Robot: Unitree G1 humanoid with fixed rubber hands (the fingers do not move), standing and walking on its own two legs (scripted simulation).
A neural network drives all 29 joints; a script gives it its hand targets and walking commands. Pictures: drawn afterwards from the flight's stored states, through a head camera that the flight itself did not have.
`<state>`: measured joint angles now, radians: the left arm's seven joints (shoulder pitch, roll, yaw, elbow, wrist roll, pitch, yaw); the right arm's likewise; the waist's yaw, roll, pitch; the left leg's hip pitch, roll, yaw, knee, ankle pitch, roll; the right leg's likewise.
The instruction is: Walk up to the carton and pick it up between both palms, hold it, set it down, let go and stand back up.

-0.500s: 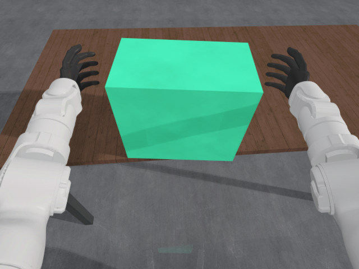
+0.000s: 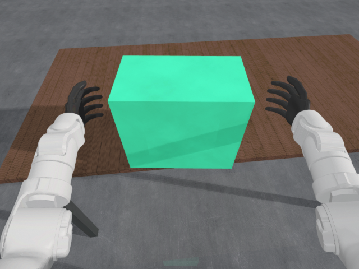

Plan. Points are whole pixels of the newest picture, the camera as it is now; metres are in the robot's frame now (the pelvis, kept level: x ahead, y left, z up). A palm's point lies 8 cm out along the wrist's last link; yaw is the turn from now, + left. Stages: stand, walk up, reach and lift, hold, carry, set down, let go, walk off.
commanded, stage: set down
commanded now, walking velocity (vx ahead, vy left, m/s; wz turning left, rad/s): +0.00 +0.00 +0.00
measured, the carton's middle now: (181, 116) +0.47 -0.01 +0.06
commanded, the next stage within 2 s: none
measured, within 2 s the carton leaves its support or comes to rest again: neither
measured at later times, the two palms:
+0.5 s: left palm (72, 159) +0.34 +0.24 +0.08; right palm (294, 153) +0.32 -0.25 +0.08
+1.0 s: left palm (76, 203) +0.27 +0.23 +0.01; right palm (292, 194) +0.26 -0.25 +0.02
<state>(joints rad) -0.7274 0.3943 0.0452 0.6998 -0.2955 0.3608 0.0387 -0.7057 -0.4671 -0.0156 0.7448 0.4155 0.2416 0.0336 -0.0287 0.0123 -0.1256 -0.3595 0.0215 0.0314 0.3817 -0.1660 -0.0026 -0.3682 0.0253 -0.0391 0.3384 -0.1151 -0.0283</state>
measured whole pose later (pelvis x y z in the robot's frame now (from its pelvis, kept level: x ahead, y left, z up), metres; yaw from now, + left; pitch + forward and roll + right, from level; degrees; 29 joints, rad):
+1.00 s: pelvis +0.02 +0.00 +0.00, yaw -1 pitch +0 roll +0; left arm 0.06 0.27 0.02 0.28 -0.23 0.08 0.03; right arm 0.09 -0.31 -0.08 0.28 0.30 0.02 0.05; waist 0.00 0.01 0.02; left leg -0.14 0.02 0.04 0.36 -0.21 0.00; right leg -0.16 0.03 -0.02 0.32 -0.16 -0.03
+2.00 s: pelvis +0.02 +0.00 +0.00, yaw -2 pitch -5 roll +0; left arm 0.20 0.20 -0.02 0.55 -0.03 0.09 0.04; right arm 0.19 -0.16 -0.05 0.74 -0.02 -0.20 0.02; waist 0.03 0.01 0.11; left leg -0.08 0.03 0.06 0.40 -0.25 0.00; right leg -0.11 0.03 -0.01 0.38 -0.20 -0.03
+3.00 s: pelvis +0.01 +0.02 -0.02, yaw -7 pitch +0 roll -1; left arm 0.32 0.21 0.04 0.78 0.04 -0.01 -0.01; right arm 0.30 -0.23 -0.08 0.85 -0.04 0.04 0.00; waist -0.02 0.01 -0.01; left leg -0.26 0.06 0.14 0.60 -0.35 0.02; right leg -0.33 0.06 0.07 0.57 -0.25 -0.01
